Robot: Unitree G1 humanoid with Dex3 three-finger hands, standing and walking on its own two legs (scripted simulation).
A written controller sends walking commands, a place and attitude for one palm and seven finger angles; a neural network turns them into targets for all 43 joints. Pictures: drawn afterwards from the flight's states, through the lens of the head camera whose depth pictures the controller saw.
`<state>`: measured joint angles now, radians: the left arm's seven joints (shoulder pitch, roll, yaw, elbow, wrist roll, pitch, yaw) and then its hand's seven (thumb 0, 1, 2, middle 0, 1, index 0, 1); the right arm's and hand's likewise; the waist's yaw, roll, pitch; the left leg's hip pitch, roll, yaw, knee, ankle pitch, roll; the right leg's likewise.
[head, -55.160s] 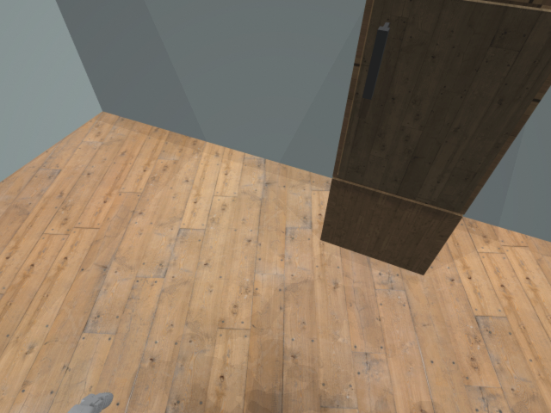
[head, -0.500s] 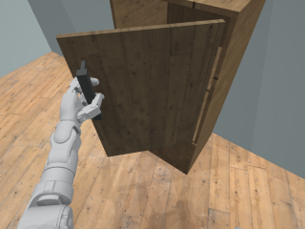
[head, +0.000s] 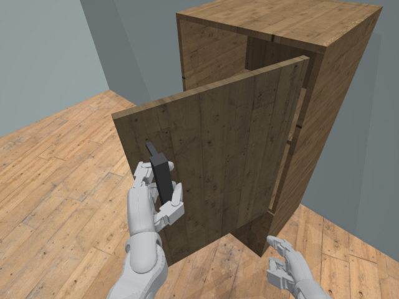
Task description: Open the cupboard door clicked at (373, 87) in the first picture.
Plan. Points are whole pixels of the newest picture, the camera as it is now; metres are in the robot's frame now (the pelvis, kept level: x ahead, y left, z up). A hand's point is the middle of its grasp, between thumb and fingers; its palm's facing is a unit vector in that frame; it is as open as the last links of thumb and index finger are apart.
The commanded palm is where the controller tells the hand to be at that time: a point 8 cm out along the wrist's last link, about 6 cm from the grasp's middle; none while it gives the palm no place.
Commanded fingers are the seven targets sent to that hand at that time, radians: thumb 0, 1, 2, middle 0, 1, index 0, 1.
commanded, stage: pull the door open along its arc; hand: left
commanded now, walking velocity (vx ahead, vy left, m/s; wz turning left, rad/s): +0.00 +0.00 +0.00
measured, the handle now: (161, 183) +0.31 +0.10 +0.11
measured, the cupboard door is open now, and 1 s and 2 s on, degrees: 72 74 74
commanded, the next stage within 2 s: open thumb and fingers to let go in 0.12 s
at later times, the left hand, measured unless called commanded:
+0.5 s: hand (185, 210) +0.25 +0.04 +0.12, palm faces +0.38 -0.93 -0.01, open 7.9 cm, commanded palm +0.19 +0.08 +0.12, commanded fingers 0.00 -0.15 0.45 -0.32 -1.24 -0.32 -1.24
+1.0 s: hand (181, 209) +0.25 +0.05 +0.12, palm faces +0.31 -0.95 +0.00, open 14.9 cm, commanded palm +0.20 +0.09 +0.12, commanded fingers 0.00 -0.50 0.30 -0.15 -0.30 -0.15 -0.30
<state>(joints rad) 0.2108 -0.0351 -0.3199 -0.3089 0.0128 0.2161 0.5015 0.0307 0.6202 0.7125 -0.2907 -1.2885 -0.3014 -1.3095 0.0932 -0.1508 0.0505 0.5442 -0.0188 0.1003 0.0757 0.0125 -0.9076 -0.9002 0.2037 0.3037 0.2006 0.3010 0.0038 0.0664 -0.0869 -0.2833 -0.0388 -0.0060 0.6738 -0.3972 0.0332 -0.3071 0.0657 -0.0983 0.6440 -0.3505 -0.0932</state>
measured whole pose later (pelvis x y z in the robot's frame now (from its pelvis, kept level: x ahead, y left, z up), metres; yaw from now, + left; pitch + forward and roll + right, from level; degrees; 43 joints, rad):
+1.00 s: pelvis -0.03 -0.02 +0.00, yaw -1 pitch -1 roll +0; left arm 0.13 -0.07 -0.27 -0.15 0.01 0.08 0.54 -0.01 -0.48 0.31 -0.26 -0.78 -0.26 -0.79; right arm 0.11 -0.19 0.03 0.60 -0.02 0.09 -0.03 0.01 -0.91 -0.90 0.20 0.30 0.20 0.30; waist 0.02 0.07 -0.03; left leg -0.28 -0.06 -0.11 0.63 -0.33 0.00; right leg -0.30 0.09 -0.09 0.59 -0.27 -0.11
